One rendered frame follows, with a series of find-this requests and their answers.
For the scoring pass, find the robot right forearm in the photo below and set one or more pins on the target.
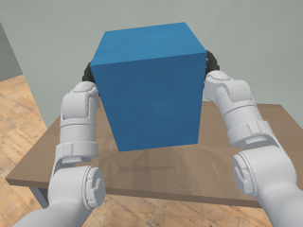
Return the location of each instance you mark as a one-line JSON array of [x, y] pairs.
[[246, 128]]

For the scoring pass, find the robot left hand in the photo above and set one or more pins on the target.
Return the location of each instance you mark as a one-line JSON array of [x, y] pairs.
[[88, 76]]

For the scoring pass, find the robot right hand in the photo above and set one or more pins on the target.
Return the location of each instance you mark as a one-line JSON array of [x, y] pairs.
[[211, 64]]

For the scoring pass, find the table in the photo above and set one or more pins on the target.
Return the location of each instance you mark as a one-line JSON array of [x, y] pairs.
[[200, 172]]

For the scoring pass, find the left robot upper arm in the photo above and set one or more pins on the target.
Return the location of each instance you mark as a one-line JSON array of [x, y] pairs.
[[73, 194]]

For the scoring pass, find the robot left forearm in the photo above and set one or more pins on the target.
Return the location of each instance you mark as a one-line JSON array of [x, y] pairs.
[[78, 128]]

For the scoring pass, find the right robot upper arm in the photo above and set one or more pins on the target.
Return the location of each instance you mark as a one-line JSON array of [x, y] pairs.
[[266, 174]]

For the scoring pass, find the carton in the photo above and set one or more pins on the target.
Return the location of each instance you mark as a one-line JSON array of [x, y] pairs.
[[150, 80]]

